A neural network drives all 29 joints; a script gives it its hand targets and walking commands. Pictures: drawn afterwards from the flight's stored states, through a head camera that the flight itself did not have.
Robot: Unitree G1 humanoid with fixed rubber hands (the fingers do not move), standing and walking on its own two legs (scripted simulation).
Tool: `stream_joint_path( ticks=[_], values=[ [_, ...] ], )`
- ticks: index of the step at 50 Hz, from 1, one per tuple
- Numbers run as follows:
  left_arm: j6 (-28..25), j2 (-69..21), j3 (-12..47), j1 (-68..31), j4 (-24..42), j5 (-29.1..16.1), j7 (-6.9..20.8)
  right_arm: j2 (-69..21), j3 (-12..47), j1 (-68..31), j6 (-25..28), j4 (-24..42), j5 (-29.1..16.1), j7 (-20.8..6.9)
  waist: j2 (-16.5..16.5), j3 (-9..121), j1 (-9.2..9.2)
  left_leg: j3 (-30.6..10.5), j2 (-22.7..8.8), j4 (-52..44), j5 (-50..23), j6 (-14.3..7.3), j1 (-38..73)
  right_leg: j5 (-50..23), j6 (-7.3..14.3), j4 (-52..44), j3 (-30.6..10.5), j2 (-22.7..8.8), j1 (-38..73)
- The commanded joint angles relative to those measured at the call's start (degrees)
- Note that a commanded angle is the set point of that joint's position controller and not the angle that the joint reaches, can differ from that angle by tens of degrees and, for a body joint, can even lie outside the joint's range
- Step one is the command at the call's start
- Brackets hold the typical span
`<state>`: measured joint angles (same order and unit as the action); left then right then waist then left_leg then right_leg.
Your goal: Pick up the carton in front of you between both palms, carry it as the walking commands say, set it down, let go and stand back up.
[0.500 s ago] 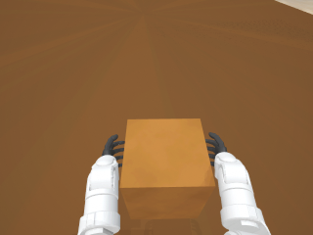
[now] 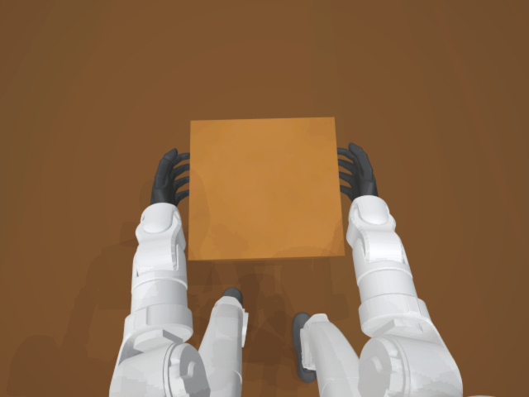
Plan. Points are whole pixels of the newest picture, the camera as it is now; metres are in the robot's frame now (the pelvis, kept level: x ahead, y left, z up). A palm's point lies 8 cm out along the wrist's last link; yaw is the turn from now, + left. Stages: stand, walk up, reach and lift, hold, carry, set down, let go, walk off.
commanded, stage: set down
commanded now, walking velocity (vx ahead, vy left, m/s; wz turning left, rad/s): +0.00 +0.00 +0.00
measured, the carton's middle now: (264, 202) +0.39 +0.05 -0.16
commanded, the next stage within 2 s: none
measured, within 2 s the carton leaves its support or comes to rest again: rests again in 1.92 s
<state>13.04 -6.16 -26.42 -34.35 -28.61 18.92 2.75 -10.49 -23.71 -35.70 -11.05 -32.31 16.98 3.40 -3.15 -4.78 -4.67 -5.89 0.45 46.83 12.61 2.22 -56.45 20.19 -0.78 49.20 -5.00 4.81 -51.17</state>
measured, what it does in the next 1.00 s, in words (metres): lowers itself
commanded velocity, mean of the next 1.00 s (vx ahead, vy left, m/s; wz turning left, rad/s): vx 0.00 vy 0.00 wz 0.00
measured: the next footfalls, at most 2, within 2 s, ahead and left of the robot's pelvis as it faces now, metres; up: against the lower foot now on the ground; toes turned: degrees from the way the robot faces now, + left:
none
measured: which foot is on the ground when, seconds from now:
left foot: down 0.00-1.00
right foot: down 0.00-1.00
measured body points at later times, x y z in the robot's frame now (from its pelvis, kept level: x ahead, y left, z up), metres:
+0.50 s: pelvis -0.02 +0.01 -0.13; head +0.24 +0.05 +0.24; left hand +0.41 +0.23 -0.22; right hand +0.46 -0.07 -0.22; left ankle +0.08 +0.14 -0.69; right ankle +0.02 -0.13 -0.69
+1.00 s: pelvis -0.05 +0.00 -0.24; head +0.27 +0.04 +0.06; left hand +0.43 +0.26 -0.37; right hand +0.51 -0.04 -0.37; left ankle +0.08 +0.14 -0.69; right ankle +0.02 -0.13 -0.69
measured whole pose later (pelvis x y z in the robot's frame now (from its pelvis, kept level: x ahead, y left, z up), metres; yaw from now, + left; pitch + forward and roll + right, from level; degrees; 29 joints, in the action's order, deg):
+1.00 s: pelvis -0.05 +0.00 -0.24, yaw -4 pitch +47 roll -2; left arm 18.9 2.3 -33.7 -64.9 -36.4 13.9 -1.5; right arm 4.7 -19.3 -75.3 -16.0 -51.9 10.1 6.7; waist -5.7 0.5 -9.0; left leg -7.0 4.2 99.8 23.6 5.0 -123.4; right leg 33.5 -4.3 104.1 -4.8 10.9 -118.2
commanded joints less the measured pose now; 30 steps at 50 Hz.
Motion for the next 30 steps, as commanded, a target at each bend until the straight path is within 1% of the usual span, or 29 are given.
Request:
stream_joint_path(
  ticks=[1,3,5,8,11,15,20,24,30],
  values=[
    [-4.23,-47.64,34.93,-31.27,0.86,-9.24,11.39,-50.22,36.77,-31.7,4.7,1.87,-9.84,-9.7,1.79,63.29,-2.49,5.83,6.3,9.46,-32.4,-1.6,34.41,-24.74,-2.8,1.54,2.73,4.97,3.35],
    [-3.46,-47.52,36.04,-31.17,1.81,-10.16,11.86,-50.62,39.14,-32.31,3.9,2.93,-11.18,-9.3,1.57,67.17,-3.42,6.43,6.45,11.65,-30.94,-1.29,30.22,-24.81,-3.18,4.2,2.52,5.04,1.71],
    [-2.12,-47.25,35.62,-31.11,1.41,-10.34,12.74,-50.89,39.23,-32.69,2.45,2.39,-11.35,-9.54,0.87,66.34,-3.72,7.01,6.66,13.11,-26.11,-1.04,23.8,-22.11,-3.34,6.09,2.45,5.03,-0.7],
    [0.4,-46.98,33.22,-31.88,-0.93,-9.53,14.04,-51.0,36.82,-33.39,-0.11,-0.56,-10.12,-10.55,-0.24,61.45,-3.64,7.84,6.85,14.58,-18.22,-0.83,15.02,-14.87,-3.28,7.82,3.18,5.21,-6.41],
    [2.48,-47.11,30.57,-33.97,-3.55,-8.62,14.76,-50.35,33.68,-35.8,-1.91,-3.51,-9.25,-11.66,-0.41,58.2,-3.69,8.38,6.87,16.25,-13.4,-0.84,9.73,-8.74,-2.81,9.74,4.16,5.69,-12.96],
    [3.65,-47.23,28.14,-37.09,-6.18,-7.99,14.45,-48.93,30.66,-39.83,-2.54,-6.22,-8.79,-12.32,-0.15,58.77,-3.95,8.56,6.85,19.52,-12.34,-0.59,6.26,-5.36,-2.41,13.72,5.42,6.46,-21.18],
    [3.44,-46.46,26.83,-41.28,-7.38,-8.32,12.8,-46.22,28.38,-44.71,-1.73,-8.63,-8.96,-11.95,0.53,62.68,-4.3,8.5,6.85,24.4,-12.98,0.16,3.39,-2.9,-2.11,19.77,6.72,7.37,-30.03],
    [3.32,-45.98,27.02,-45.21,-7.18,-9.43,11.22,-44.48,27.8,-48.71,-1.33,-9.92,-9.73,-11.25,0.95,66.42,-4.72,8.82,6.96,28.2,-12.34,0.88,1.22,-0.79,-1.87,24.42,7.61,8.07,-34.79],
    [3.91,-44.59,27.33,-51.84,-6.18,-11.26,9.39,-42.71,27.7,-55.34,-1.78,-11.08,-11.29,-10.42,1.11,71.09,-5.9,9.7,7.04,33.46,-9.99,1.79,-2.16,2.12,-1.64,30.83,8.84,8.9,-39.88]
  ],
)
